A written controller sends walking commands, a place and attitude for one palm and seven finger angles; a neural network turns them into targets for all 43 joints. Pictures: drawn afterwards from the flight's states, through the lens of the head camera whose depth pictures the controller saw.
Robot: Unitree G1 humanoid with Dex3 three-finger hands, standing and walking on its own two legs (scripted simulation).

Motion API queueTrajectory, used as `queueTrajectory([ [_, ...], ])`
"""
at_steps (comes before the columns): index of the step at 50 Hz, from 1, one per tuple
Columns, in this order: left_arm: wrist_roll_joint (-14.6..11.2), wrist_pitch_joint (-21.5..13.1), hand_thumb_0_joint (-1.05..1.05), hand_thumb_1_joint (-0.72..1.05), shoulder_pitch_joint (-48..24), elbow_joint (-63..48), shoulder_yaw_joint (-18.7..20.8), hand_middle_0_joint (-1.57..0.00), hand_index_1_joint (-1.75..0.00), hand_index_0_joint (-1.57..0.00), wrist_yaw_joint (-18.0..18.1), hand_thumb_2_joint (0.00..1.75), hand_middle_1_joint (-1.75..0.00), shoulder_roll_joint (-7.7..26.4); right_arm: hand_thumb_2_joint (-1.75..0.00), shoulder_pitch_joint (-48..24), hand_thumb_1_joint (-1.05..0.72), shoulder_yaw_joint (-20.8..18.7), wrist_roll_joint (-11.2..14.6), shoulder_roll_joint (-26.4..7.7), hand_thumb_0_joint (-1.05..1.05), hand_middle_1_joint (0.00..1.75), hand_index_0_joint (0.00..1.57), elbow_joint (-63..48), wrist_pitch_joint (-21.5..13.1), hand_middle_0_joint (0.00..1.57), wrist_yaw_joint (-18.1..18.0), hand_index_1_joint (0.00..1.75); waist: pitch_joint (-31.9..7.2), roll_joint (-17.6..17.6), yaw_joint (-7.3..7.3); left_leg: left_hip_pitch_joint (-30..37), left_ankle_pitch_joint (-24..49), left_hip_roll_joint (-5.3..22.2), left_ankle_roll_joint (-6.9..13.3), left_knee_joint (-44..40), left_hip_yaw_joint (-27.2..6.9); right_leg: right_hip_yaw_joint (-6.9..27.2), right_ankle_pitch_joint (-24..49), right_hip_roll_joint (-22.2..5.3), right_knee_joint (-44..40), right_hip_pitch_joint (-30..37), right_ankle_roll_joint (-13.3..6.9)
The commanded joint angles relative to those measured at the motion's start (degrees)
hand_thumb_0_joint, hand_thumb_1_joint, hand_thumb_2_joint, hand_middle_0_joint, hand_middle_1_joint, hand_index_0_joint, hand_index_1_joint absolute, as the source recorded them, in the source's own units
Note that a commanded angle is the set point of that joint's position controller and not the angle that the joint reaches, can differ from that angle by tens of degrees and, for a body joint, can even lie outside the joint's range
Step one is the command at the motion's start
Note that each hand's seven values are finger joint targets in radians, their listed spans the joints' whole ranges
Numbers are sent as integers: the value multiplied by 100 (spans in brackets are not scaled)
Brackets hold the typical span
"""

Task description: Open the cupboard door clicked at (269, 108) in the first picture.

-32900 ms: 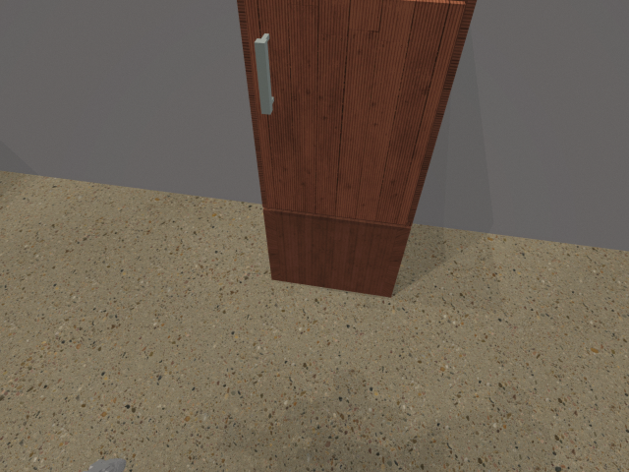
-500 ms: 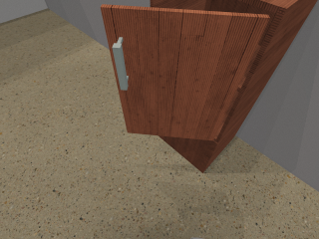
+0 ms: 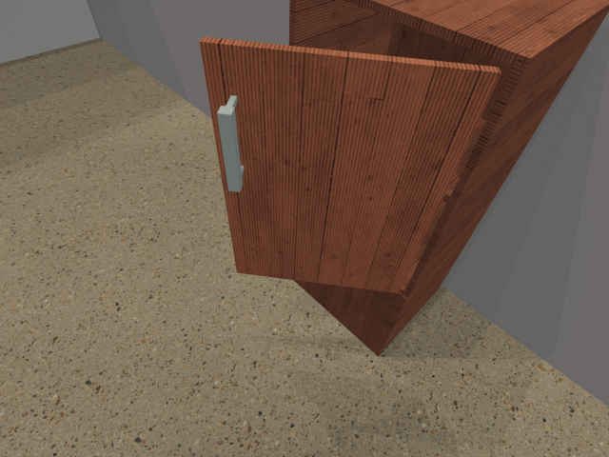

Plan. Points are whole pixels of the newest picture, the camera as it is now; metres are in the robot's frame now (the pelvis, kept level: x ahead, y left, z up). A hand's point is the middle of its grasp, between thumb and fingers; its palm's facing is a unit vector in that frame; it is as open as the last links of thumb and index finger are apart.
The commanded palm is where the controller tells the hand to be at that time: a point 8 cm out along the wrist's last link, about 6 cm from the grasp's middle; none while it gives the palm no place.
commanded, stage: come to a stop and stand still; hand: left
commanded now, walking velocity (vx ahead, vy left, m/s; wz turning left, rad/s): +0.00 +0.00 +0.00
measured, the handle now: (234, 145) +0.57 +0.16 +0.09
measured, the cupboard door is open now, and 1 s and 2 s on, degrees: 38 38 38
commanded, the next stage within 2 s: look again from close up in 0.16 s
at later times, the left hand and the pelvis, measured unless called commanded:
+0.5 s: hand out of the picture +0.01 +0.18 -0.18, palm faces +0.00 -0.98 -0.20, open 7.3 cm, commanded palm none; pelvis +0.01 +0.01 -0.01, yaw -1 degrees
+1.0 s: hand (168, 424) +0.17 +0.18 -0.05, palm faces +0.23 -0.96 -0.12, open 7.5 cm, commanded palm +0.11 +0.24 -0.06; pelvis -0.01 -0.01 -0.01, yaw +1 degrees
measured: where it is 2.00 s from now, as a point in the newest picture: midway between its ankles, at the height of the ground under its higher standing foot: outside the picture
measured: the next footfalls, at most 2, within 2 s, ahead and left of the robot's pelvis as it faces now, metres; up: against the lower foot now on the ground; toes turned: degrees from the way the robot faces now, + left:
none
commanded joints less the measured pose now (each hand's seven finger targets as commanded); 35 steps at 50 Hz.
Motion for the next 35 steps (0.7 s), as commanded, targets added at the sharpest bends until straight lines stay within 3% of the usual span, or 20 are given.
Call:
queueTrajectory([
  [1, 5, -119, 0, 90, 283, -78, 74, -20, -30, -20, 58, 90, -30, 451, -90, 271, -90, -124, -2, -671, 0, 30, 20, -163, -134, 20, -24, 30, 37, 22, 33, -131, 1239, 726, -76, -726, -591, 422, 806, -445, -376, 280, -252],
  [12, -3, -153, 0, 90, 569, 122, 25, -20, -30, -20, 105, 90, -30, 333, -90, 494, -90, -53, 0, -572, 0, 30, 20, 16, -157, 20, -52, 30, 161, 110, -1, 50, 1478, 672, -83, -701, -477, 479, 1031, -449, -388, 262, -281],
  [13, 104, -269, 0, 90, 998, 236, -56, -20, -30, -20, 366, 90, -30, 437, -90, 4, -90, -39, 73, -799, 0, 30, 20, -413, -252, 20, 34, 30, 371, 264, 154, -257, 2344, 772, -184, 319, -265, 626, 2716, -671, -70, -27, -210],
  [14, 46, -317, 0, 90, 889, 15, -41, -20, -30, -20, 323, 90, -30, 568, -90, 338, -90, -12, 15, -532, 0, 30, 20, -515, -223, 20, 51, 30, 39, 371, -54, -281, 992, 529, -144, 32, -384, 703, 1933, -715, 48, 203, -351],
  [15, 32, -364, 0, 90, 781, -25, -54, -20, -30, -20, 264, 90, -30, 596, -90, 328, -90, 12, -31, -485, 0, 30, 20, -528, -236, 20, 89, 30, -25, 519, 4, -319, 788, 496, -113, -27, -376, 654, 1668, -644, 128, 140, -392],
  [16, 39, -351, 0, 90, 706, -99, -60, -20, -30, -20, 221, 90, -30, 541, -90, 467, -90, 9, -21, -531, 0, 30, 20, -590, -267, 20, 82, 30, -167, 540, -54, -296, 1055, 572, -64, -139, -500, 534, 1126, -531, 243, 160, -398],
  [17, 41, -336, 0, 90, 730, -105, -68, -20, -30, -20, 199, 90, -30, 456, -90, 481, -90, 12, -23, -594, 0, 30, 20, -598, -297, 20, 66, 30, -227, 495, -17, -230, 1501, 651, -6, -120, -580, 461, 963, -434, 319, 161, -379],
  [20, 48, -289, 0, 90, 736, -89, -81, -20, -30, -20, 193, 90, -30, 343, -90, 577, -90, 14, -23, -675, 0, 30, 20, -605, -329, 20, 3, 30, -123, 406, -4, -91, 2571, 750, 61, -35, -570, 313, 1008, -342, 459, 139, -351],
  [24, 36, -210, 0, 90, 670, -138, -71, -20, -30, -20, 170, 90, -30, 356, -90, 450, -90, 6, -3, -741, 0, 30, 20, -616, -280, 20, -6, 30, 346, 139, 9, -287, 1531, 705, 77, -335, -572, 386, 570, -331, 280, -84, -306],
  [27, 36, -208, 0, 90, 610, -167, -52, -20, -30, -20, 150, 90, -30, 450, -90, 402, -90, 6, -8, -770, 0, 30, 20, -590, -274, 20, 12, 30, 413, -1, 15, -327, 1104, 650, 80, -460, -561, 459, 565, -350, 201, -79, -299],
  [35, 40, -208, 0, 90, 511, -212, -14, -20, -30, -20, 128, 90, -30, 602, -90, 313, -90, 8, -8, -859, 0, 30, 20, -455, -309, 20, 13, 30, 264, 66, 51, -172, 1185, 661, 90, -569, -502, 475, 780, -388, 108, 79, -304],
])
